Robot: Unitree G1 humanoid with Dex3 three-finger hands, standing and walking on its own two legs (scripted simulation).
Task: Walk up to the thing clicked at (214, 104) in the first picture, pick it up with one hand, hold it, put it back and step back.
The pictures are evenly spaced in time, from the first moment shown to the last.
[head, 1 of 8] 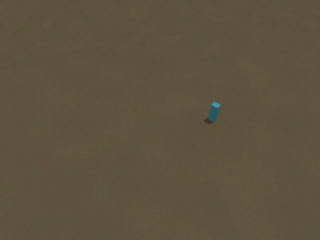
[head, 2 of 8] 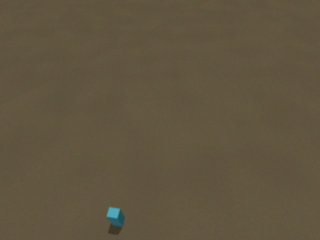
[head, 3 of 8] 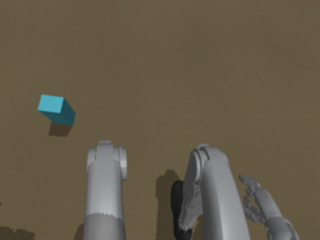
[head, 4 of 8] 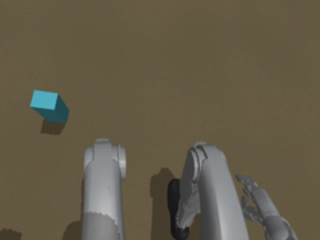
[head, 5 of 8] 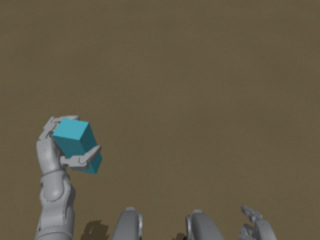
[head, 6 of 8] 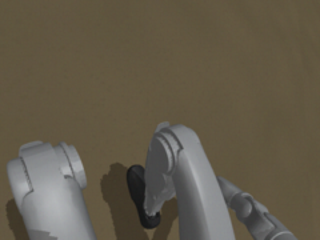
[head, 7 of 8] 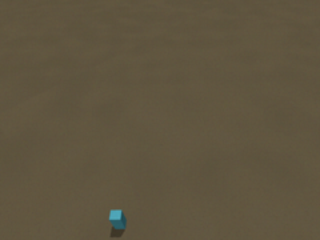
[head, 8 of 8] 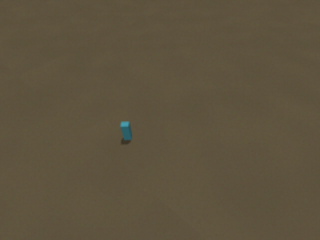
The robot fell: no
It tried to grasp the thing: yes
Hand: left
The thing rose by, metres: 0.66
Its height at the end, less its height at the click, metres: +0.00
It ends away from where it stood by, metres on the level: 0.03
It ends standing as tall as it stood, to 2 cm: yes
